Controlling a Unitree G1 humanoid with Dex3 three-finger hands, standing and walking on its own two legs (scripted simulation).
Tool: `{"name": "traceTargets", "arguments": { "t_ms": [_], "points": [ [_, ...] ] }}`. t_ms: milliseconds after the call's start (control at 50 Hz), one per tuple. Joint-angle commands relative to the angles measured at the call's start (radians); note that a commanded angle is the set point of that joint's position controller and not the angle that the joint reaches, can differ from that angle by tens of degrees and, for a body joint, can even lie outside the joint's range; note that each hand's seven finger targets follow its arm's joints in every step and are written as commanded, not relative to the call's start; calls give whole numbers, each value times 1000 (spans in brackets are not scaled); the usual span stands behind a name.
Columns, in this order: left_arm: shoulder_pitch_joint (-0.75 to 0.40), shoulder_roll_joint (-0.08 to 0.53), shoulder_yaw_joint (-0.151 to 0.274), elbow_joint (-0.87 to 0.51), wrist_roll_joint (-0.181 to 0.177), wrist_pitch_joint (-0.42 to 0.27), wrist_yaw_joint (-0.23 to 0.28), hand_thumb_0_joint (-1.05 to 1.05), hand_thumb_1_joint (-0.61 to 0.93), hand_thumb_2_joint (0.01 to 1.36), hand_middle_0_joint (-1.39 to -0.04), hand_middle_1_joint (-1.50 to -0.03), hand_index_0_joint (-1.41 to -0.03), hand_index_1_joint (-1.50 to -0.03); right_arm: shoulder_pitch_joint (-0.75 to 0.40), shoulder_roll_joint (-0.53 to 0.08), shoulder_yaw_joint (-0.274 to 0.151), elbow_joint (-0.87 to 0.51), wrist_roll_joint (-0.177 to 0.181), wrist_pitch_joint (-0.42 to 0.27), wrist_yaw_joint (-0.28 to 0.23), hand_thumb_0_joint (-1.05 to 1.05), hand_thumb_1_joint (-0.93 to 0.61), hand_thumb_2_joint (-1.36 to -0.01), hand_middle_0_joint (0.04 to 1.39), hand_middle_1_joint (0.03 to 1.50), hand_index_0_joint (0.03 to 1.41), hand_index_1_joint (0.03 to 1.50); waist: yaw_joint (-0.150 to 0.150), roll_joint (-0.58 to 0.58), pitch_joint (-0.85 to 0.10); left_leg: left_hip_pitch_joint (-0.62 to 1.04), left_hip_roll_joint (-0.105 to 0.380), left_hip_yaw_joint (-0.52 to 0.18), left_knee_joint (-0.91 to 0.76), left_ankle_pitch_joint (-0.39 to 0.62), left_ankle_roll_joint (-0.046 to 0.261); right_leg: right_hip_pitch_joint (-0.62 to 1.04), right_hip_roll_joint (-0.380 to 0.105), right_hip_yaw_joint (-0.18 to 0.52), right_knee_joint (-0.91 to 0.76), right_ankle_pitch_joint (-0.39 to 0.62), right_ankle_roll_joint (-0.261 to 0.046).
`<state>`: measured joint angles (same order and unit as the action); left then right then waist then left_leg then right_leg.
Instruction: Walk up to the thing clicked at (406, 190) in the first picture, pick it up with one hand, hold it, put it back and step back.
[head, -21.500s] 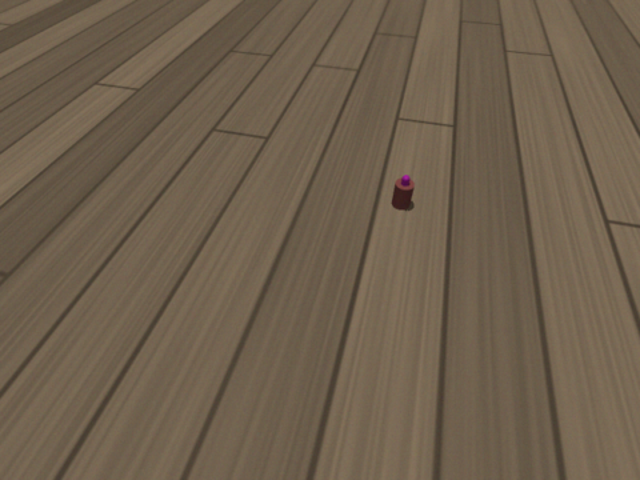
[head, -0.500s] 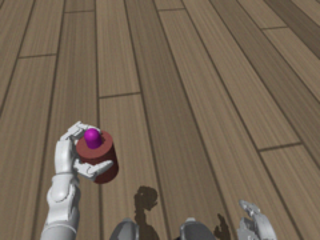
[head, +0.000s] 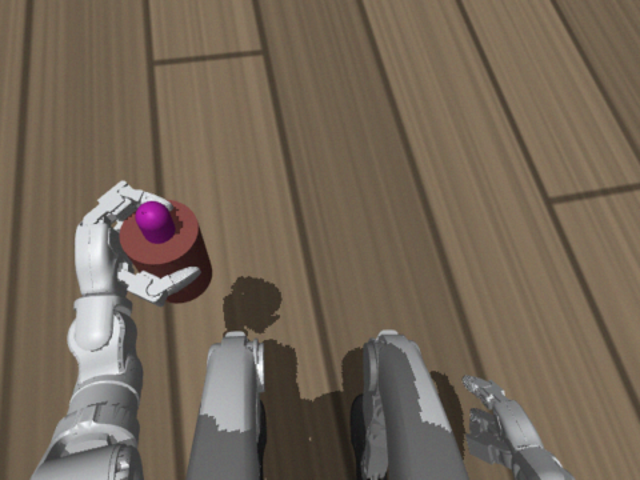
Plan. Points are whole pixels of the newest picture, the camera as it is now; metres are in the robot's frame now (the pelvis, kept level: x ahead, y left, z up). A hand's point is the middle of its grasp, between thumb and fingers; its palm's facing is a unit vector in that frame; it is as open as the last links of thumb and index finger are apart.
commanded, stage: crouch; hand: left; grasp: from the side
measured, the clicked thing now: (167, 246) +0.39 +0.20 -0.04
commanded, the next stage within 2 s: lower in 1.14 s
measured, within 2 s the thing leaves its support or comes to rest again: neither
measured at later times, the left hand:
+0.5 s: hand (186, 270) +0.40 +0.21 -0.20, palm faces +0.11 -0.99 -0.01, open 10.1 cm
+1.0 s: hand (191, 277) +0.41 +0.22 -0.27, palm faces +0.10 -0.99 +0.00, open 10.1 cm
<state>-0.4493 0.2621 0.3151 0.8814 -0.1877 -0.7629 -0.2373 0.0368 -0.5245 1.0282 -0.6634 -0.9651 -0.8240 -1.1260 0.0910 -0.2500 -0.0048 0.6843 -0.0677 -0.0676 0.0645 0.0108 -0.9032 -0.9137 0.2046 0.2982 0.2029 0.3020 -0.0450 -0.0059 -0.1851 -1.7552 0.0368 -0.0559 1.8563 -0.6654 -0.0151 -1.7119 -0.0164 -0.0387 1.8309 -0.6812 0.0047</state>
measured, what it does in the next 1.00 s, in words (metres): lowers itself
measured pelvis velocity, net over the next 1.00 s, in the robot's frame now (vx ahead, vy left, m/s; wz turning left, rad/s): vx -0.03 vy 0.00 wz -0.11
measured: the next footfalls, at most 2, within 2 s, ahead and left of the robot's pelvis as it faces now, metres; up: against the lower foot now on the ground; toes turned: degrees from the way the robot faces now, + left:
none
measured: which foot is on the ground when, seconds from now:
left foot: down 0.00-1.00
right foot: down 0.00-1.00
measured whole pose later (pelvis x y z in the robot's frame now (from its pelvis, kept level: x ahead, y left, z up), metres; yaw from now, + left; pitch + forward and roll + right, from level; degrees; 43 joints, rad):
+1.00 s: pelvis -0.03 +0.00 -0.20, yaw -6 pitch +26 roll -8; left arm -0.59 0.48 0.48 1.08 -0.15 -0.84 -0.25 0.04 -0.53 1.03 -0.67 -0.95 -0.83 -1.12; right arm 0.00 -0.31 0.13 0.71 -0.17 -0.01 0.11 0.01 -0.91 -0.91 0.21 0.30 0.20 0.30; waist -0.14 -0.08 0.03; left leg -2.27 0.03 -0.18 2.50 -0.69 -0.03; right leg -2.19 0.01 -0.11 2.41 -0.68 0.02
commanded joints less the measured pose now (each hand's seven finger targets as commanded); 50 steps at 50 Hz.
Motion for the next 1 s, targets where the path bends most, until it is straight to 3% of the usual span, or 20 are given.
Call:
{"name": "traceTargets", "arguments": {
  "t_ms": [0,80,140,200,240,280,300,360,440,560,580,640,680,740,760,800,840,900,920,980],
  "points": [
    [-270,165,65,-98,8,-82,-4,0,128,1259,-1240,-1373,-1245,-1384,110,-186,-62,-56,-14,-27,4,0,-897,-909,199,300,199,300,-31,19,-580,271,-26,9,-80,258,38,236,28,18,-136,264,-30],
    [-328,228,122,-81,31,-115,7,0,131,1284,-1257,-1404,-1267,-1411,87,-191,-50,-52,-26,-20,15,0,-897,-908,199,300,199,300,-16,82,-566,209,-25,9,-35,150,25,101,34,-11,-36,160,-44],
    [-389,230,117,-75,40,-136,14,0,120,1290,-1263,-1408,-1270,-1418,82,-197,-45,-47,-32,-17,18,0,-902,-910,198,300,199,300,-31,109,-572,161,-26,16,6,80,22,49,37,-23,13,118,-45],
    [-441,281,133,-76,52,-145,16,0,121,1281,-1254,-1388,-1257,-1401,80,-207,-43,-38,-36,-15,18,0,-904,-910,198,300,199,300,-36,138,-571,117,-24,25,41,13,21,2,40,-31,51,63,-44],
    [-472,266,109,-54,52,-141,13,0,106,1282,-1252,-1389,-1256,-1403,77,-215,-38,-28,-36,-16,20,0,-901,-909,198,299,199,299,-57,145,-530,82,-21,19,58,-51,23,-56,42,-49,83,24,-43],
    [-471,282,118,-39,49,-134,9,0,90,1263,-1238,-1370,-1241,-1384,73,-223,-34,-22,-38,-16,19,0,-898,-908,198,299,199,299,-57,151,-533,59,-25,22,84,-67,24,-67,42,-56,107,12,-41],
    [-488,279,117,-30,48,-132,4,0,77,1254,-1238,-1371,-1244,-1382,78,-230,-33,-23,-39,-15,18,0,-903,-909,198,300,199,300,-67,146,-543,54,-27,20,104,-56,25,-83,39,-63,120,27,-40],
    [-459,312,139,11,43,-119,2,0,57,1232,-1226,-1350,-1231,-1362,77,-234,-24,-14,-42,-8,16,0,-903,-908,199,300,199,300,-56,103,-515,-35,-32,35,161,-46,31,-66,39,-51,135,10,-35],
    [-449,359,187,21,34,-113,0,0,61,1238,-1224,-1352,-1230,-1364,88,-251,-8,-14,-45,3,16,0,-905,-909,199,300,199,300,-55,96,-543,-54,-31,28,218,21,31,-68,43,-69,194,85,-36],
    [-381,369,213,52,32,-116,-10,0,126,1253,-1204,-1345,-1213,-1352,73,-266,14,-14,-55,16,20,0,-903,-909,199,300,200,300,-64,113,-482,-99,-26,12,265,51,27,-103,51,-91,250,122,-37],
    [-387,341,182,57,35,-117,-16,0,134,1252,-1215,-1355,-1227,-1359,66,-264,18,-15,-58,16,22,0,-903,-908,199,300,200,300,-72,126,-459,-104,-25,10,265,39,26,-130,52,-95,259,113,-38],
    [-402,357,183,41,35,-123,-22,0,100,1249,-1204,-1352,-1217,-1356,71,-273,25,-3,-68,22,24,0,-903,-909,199,300,200,300,-86,131,-453,-106,-20,4,297,37,27,-140,57,-100,269,116,-35],
    [-415,399,207,-1,29,-131,-23,0,99,1242,-1190,-1344,-1204,-1348,65,-286,28,-4,-72,22,26,0,-902,-908,199,300,200,300,-78,162,-468,-90,-17,-3,304,41,25,-138,57,-107,286,122,-36],
    [-419,395,193,-16,28,-138,-21,0,100,1219,-1177,-1320,-1188,-1325,54,-285,36,-2,-81,28,27,0,-904,-909,199,300,200,300,-82,178,-488,-84,-15,-9,325,58,20,-137,61,-110,303,136,-37],
    [-437,379,176,-14,26,-142,-20,0,99,1230,-1186,-1335,-1197,-1339,53,-285,42,1,-85,28,28,0,-910,-910,199,300,200,300,-102,178,-474,-97,-14,-13,335,56,22,-134,61,-113,307,142,-35],
    [-407,403,201,15,28,-143,-13,0,110,1237,-1190,-1334,-1200,-1341,52,-288,50,5,-90,29,30,0,-906,-910,199,300,200,300,-99,165,-466,-113,-14,-18,348,59,22,-122,63,-118,313,145,-32],
    [-398,387,182,22,26,-146,-18,0,92,1220,-1187,-1328,-1199,-1332,39,-300,49,1,-94,33,29,0,-913,-910,199,300,200,300,-111,160,-443,-120,-13,-23,362,59,24,-143,64,-124,320,151,-31],
    [-367,407,195,12,29,-150,-14,0,75,1211,-1188,-1323,-1199,-1328,28,-314,57,-6,-101,39,34,0,-914,-911,199,300,200,300,-90,200,-453,-73,-11,-36,359,120,11,-153,65,-137,352,193,-38],
    [-352,394,182,36,30,-149,-16,0,101,1212,-1189,-1325,-1202,-1327,18,-317,60,-9,-104,39,35,0,-910,-909,199,300,200,300,-98,204,-434,-76,-10,-39,362,119,10,-164,65,-141,358,192,-37],
    [-349,389,197,27,20,-152,-6,0,93,1224,-1201,-1333,-1211,-1338,15,-326,68,-20,-110,47,40,0,-912,-910,199,300,200,300,-105,194,-415,-90,-10,-48,371,122,9,-165,66,-151,364,198,-36]
  ]
}}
